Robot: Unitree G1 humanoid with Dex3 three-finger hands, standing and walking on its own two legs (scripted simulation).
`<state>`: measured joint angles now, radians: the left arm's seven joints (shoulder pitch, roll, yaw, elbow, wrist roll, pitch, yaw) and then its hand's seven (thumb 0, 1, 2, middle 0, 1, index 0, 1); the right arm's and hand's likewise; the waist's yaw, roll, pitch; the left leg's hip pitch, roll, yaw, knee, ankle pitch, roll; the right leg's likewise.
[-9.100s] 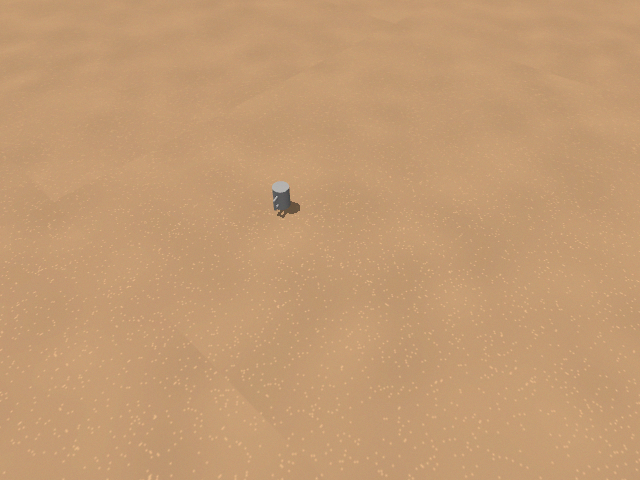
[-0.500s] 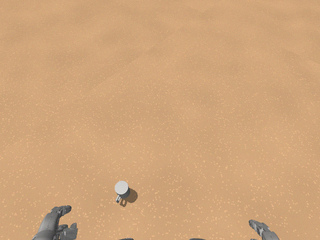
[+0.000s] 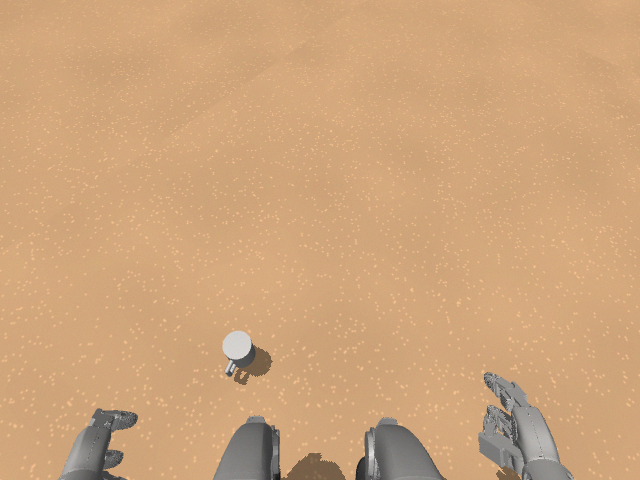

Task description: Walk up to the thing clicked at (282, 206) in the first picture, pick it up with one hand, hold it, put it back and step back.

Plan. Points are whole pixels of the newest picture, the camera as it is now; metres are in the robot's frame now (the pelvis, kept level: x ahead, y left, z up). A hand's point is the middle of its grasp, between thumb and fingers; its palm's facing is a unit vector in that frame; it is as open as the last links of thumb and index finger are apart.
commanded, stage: rise first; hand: left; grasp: from above
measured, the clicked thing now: (236, 355) +0.40 +0.21 -0.64
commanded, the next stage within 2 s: none
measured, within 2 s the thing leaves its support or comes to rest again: neither
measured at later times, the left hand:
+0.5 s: hand (167, 418) +0.22 +0.27 -0.31, palm faces -0.42 -0.56 -0.71, open 14.0 cm
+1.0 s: hand (189, 381) +0.30 +0.27 -0.43, palm faces -0.49 -0.21 -0.85, open 14.1 cm
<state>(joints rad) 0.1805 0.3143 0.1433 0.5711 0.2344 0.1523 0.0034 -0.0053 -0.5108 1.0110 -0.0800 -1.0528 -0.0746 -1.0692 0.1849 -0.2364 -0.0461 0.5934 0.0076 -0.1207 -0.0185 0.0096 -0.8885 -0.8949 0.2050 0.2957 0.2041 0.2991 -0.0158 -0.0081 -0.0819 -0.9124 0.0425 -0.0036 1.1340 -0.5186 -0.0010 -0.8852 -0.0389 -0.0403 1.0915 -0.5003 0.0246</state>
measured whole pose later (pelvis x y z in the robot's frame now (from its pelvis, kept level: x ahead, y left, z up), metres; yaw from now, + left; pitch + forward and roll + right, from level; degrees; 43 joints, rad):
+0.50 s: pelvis -0.04 -0.01 -0.16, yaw +0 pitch +32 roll -2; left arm -0.13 0.43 0.10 0.66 0.63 -0.05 0.10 -0.01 -0.54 0.99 -0.09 -1.06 -0.09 -1.07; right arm 0.07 -0.29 -0.06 0.61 0.00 -0.19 0.02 0.01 -0.89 -0.90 0.21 0.30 0.21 0.30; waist -0.03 0.00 -0.17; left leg -1.66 0.03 -0.03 1.77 -0.68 -0.01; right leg -1.63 -0.06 -0.03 1.75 -0.68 0.02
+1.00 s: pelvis -0.09 +0.00 -0.28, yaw -3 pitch +32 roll -5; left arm -0.60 0.59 0.09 1.10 1.00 -0.20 0.22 0.00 -0.55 1.05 -0.08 -1.02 -0.07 -1.04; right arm 0.15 -0.28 -0.05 0.75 -0.04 -0.10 0.06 0.01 -0.90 -0.90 0.21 0.30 0.21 0.30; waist -0.10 0.01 -0.13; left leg -2.09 0.03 -0.09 2.16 -0.65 0.00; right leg -2.03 -0.04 -0.05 2.11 -0.64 0.01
